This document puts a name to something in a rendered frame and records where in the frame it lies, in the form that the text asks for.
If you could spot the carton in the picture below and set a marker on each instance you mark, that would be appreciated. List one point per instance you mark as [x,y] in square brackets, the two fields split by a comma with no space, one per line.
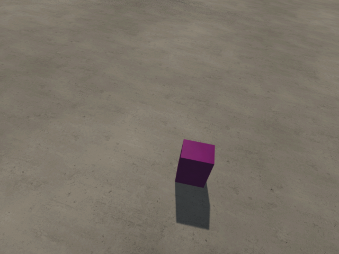
[195,163]

